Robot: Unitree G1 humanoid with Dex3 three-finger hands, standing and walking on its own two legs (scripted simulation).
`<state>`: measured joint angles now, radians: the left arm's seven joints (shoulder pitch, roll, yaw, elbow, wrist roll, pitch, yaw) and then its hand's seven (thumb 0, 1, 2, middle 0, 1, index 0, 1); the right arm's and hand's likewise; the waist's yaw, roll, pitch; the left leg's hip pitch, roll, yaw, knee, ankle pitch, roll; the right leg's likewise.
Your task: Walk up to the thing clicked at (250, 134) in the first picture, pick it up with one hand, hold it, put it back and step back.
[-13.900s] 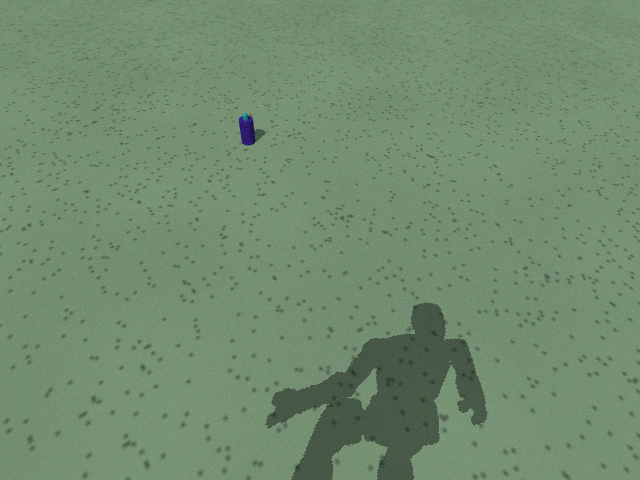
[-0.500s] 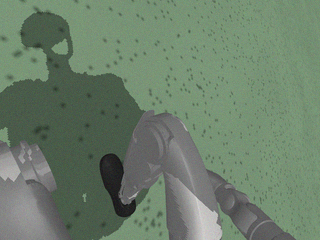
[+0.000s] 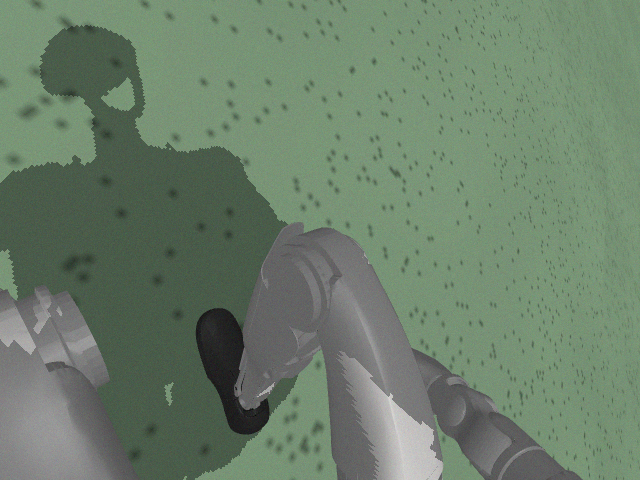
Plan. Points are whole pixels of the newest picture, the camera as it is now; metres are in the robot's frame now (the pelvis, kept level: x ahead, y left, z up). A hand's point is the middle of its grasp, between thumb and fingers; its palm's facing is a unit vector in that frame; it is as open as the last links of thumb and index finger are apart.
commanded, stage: settle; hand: left
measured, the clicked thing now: out of the picture +0.47 +0.37 -0.21
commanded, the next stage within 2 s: none
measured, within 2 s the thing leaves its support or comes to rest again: leaves its support in 0.44 s
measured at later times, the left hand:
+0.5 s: hand out of the picture +0.45 +0.37 -0.15, palm faces +0.50 -0.86 -0.03, open 8.1 cm
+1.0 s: hand out of the picture +0.43 +0.40 -0.05, palm faces +0.47 -0.88 -0.08, open 8.0 cm
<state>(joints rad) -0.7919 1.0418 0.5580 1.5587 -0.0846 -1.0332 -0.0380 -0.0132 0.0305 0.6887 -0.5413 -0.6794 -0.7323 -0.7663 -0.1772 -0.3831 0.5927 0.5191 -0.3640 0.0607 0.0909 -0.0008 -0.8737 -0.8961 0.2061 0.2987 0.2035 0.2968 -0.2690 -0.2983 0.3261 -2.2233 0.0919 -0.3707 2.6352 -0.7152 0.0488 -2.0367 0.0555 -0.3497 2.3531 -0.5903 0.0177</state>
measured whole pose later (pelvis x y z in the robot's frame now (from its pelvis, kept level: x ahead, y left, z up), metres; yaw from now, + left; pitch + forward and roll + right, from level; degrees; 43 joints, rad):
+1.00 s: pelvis +0.01 -0.01 +0.03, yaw +6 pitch +25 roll -13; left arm -0.73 0.77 0.55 1.08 -0.07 -0.61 -0.15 -0.06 -0.34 1.05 -0.62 -1.10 -1.01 -1.22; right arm 0.08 -0.32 0.27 0.62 -0.17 0.08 0.08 0.00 -0.88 -0.89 0.21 0.30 0.20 0.30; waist -0.20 -0.10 0.07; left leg -2.27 0.08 -0.19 2.47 -0.68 0.06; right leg -2.13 0.00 -0.22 2.31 -0.64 -0.01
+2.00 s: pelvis +0.02 -0.01 +0.08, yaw +11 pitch +33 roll -7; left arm -0.76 0.61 0.58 1.03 -0.08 -0.52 -0.18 -0.06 -0.35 1.06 -0.63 -1.09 -1.01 -1.21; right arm 0.15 -0.29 0.11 0.69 -0.09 0.02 0.04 0.00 -0.89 -0.90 0.20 0.30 0.20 0.30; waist -0.17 -0.01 -0.07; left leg -2.18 0.07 -0.08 2.27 -0.67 0.04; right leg -2.10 -0.02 -0.13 2.19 -0.66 -0.03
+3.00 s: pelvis +0.04 -0.01 +0.19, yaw +14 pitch +33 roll -4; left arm -0.51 0.39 0.43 0.67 -0.16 -0.38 -0.16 -0.06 -0.35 1.06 -0.63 -1.08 -1.02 -1.21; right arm 0.16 -0.27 0.02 0.66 -0.01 -0.04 -0.01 0.01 -0.93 -0.91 0.20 0.30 0.20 0.30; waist -0.07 0.02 -0.17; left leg -1.84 0.06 -0.04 1.93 -0.67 0.02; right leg -1.79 -0.01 -0.09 1.88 -0.66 -0.02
